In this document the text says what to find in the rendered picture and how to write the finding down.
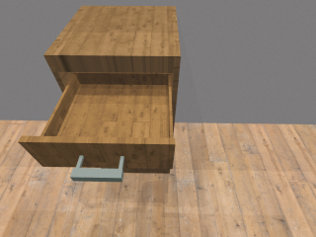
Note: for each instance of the drawer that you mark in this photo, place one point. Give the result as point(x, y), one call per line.
point(105, 115)

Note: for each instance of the cabinet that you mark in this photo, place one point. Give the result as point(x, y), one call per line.
point(119, 39)

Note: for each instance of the handle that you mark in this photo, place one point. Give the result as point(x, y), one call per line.
point(79, 174)

